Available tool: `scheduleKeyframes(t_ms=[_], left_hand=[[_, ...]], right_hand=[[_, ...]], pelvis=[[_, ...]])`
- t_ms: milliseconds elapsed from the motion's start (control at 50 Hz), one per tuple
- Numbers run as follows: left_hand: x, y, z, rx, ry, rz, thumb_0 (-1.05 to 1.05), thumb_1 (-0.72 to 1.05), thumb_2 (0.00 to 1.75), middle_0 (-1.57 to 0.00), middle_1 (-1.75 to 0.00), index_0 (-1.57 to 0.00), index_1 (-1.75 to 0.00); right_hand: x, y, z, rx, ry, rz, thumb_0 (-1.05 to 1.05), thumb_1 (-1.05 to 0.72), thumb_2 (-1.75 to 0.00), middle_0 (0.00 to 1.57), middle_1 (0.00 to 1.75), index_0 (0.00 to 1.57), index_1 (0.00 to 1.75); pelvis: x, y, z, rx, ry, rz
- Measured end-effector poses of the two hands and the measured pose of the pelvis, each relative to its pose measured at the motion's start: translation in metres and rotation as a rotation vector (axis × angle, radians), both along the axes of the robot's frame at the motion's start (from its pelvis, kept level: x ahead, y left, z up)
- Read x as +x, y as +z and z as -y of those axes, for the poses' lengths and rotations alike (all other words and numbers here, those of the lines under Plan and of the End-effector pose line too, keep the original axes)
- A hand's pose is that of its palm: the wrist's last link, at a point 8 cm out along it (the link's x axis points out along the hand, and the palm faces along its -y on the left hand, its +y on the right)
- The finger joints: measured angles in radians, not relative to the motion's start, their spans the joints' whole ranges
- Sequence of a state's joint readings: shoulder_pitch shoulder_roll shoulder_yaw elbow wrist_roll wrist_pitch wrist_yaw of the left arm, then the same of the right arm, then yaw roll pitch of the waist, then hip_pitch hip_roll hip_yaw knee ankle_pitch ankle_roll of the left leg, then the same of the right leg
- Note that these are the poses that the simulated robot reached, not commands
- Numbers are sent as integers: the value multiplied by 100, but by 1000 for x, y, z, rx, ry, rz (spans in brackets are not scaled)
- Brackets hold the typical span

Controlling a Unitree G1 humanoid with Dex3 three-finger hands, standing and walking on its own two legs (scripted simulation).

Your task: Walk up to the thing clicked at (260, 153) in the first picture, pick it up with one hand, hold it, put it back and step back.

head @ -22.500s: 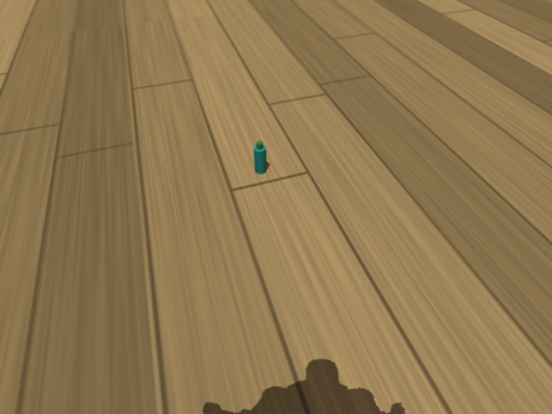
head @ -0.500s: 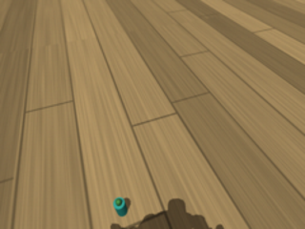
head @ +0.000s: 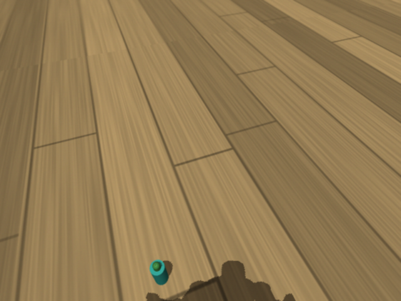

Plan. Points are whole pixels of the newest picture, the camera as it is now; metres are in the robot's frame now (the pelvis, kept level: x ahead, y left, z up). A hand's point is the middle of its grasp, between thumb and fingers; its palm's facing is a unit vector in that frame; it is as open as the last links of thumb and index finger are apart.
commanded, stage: go down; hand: left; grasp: from the side
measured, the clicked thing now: (158, 271) +0.37 +0.21 -0.68
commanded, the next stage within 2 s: none
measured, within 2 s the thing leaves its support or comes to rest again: neither
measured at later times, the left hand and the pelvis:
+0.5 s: hand out of the picture +0.14 +0.28 -0.20, palm faces +0.08 -0.94 -0.32, open 16.3 cm; pelvis -0.02 +0.01 -0.07, yaw -1 degrees
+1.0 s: hand out of the picture +0.13 +0.31 -0.23, palm faces +0.15 -0.95 -0.29, open 17.5 cm; pelvis -0.03 +0.01 -0.12, yaw -1 degrees
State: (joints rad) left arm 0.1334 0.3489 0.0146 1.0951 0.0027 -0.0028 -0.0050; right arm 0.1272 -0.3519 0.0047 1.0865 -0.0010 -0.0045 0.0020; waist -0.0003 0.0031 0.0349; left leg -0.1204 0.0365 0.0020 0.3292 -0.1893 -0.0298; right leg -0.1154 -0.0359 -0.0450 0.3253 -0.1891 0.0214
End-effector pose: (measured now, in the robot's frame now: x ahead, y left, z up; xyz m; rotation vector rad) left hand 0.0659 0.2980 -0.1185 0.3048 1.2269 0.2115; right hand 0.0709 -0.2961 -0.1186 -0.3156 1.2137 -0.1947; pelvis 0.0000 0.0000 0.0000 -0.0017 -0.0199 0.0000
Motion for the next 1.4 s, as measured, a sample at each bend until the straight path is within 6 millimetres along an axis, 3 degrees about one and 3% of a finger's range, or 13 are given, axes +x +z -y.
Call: scheduleKeyframes(t_ms=[160,240,400,580,760,920,1040,1260,1400], left_hand=[[62,-10,-1,-19,20,133,1,61,60,-11,-13,-12,-13],[78,-15,-7,-13,9,156,1,39,40,-7,-9,-8,-8],[69,-36,-25,-15,26,166,0,-6,16,-6,-7,-7,-6],[54,-51,-32,-20,24,195,0,-43,4,-8,-7,-9,-6],[49,-55,-37,-17,42,211,-1,-56,1,-10,-5,-11,-5],[44,-66,-47,-27,56,235,-1,-57,0,-10,-4,-11,-4],[56,-91,-67,-36,64,333,-1,-58,0,-10,-3,-11,-3],[117,-145,-95,-59,-21,618,-1,-58,3,-8,-8,-9,-8],[129,-163,-110,-58,-16,692,-1,-57,5,-7,-10,-8,-10]], right_hand=[[5,-5,-24,30,-8,137,1,-97,-92,20,30,20,30],[-1,-10,-32,47,-31,163,1,-96,-92,21,30,21,30],[1,-28,-35,37,-27,213,1,-93,-91,21,30,21,30],[32,-38,-41,-1,22,328,1,-90,-90,21,30,21,30],[64,-40,-56,-3,81,444,1,-88,-89,21,30,21,30],[70,-52,-61,-2,117,477,1,-90,-90,21,30,21,30],[65,-83,-55,-19,160,458,1,-92,-90,21,30,21,30],[43,-175,-39,-56,186,335,1,-91,-90,21,30,21,30],[18,-215,-37,-48,173,263,1,-90,-90,21,30,21,30]], pelvis=[[-16,-14,2,-1,-3,-104],[-16,-23,1,-3,-15,-140],[-19,-50,-5,-13,-20,-219],[-22,-75,-10,-28,-14,-267],[-24,-91,-10,-41,-6,-299],[-27,-106,-9,-46,-2,-338],[-37,-135,-8,-43,-2,-404],[-60,-214,-7,-46,-15,-519],[-73,-243,-6,-49,-21,-552]])
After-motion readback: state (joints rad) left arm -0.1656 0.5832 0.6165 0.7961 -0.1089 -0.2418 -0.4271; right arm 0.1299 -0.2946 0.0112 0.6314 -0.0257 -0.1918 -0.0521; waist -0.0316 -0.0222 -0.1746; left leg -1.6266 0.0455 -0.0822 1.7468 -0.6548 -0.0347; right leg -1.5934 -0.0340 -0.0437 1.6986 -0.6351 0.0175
